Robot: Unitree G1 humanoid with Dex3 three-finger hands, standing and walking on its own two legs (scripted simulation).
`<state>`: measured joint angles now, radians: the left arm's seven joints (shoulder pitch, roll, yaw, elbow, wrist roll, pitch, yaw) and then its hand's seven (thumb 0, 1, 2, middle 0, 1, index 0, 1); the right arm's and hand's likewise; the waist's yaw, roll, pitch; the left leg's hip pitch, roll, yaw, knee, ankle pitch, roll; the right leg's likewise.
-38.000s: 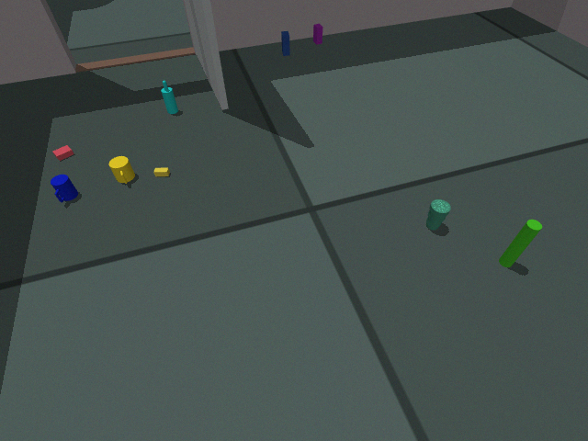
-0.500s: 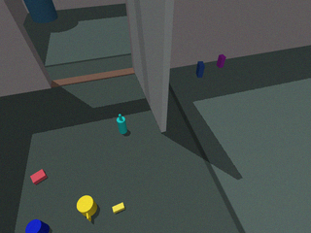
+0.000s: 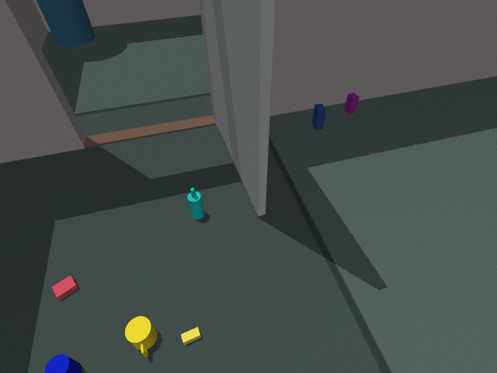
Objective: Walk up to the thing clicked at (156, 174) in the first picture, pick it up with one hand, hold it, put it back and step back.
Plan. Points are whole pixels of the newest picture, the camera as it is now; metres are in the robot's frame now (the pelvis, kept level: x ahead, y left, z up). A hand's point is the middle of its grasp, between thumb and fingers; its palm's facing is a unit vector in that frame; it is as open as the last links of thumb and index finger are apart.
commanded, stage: stand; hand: left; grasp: from above
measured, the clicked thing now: (191, 335) +0.41 +0.25 -0.76
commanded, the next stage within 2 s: step back in 1.50 s
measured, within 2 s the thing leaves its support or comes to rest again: neither
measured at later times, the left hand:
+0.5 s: hand out of the picture +0.07 +0.23 -0.16, palm faces +0.01 -0.95 -0.33, open 7.4 cm
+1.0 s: hand out of the picture +0.10 +0.23 -0.16, palm faces +0.00 -0.94 -0.33, open 7.4 cm
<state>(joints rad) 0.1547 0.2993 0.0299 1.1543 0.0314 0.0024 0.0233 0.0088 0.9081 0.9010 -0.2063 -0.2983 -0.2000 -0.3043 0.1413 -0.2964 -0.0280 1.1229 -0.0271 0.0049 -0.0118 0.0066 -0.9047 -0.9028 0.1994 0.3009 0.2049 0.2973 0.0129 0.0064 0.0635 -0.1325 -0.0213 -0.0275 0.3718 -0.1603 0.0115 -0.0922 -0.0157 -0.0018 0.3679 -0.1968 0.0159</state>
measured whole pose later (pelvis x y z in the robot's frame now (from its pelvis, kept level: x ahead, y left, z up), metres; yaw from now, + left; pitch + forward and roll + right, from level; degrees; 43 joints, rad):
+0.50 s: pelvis +0.02 -0.01 +0.00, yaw +0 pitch -3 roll +0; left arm 0.12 0.30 0.02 1.17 0.02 -0.01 0.01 0.01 0.91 0.90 -0.21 -0.30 -0.20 -0.30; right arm 0.12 -0.31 -0.01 1.14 -0.02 0.00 -0.01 0.01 -0.90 -0.90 0.20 0.30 0.20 0.30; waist 0.00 0.01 0.06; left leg -0.12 0.00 -0.03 0.35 -0.17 0.00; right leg -0.08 0.00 -0.01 0.34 -0.20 0.00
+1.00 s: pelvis +0.02 -0.01 +0.00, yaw +0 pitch -3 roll +0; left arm 0.09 0.32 0.03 1.16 0.02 -0.01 0.01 0.01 0.91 0.90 -0.21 -0.30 -0.20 -0.30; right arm 0.11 -0.33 0.00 1.14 -0.02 -0.01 -0.01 0.01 -0.90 -0.90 0.20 0.30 0.21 0.30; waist 0.00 0.00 0.06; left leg -0.11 0.00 -0.03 0.33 -0.17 -0.01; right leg -0.07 0.00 0.00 0.31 -0.20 0.00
